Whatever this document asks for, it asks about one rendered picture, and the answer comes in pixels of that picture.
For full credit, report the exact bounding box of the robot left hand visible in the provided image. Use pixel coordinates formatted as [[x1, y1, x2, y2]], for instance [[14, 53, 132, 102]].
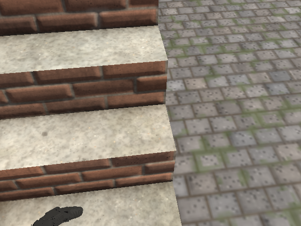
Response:
[[31, 206, 83, 226]]

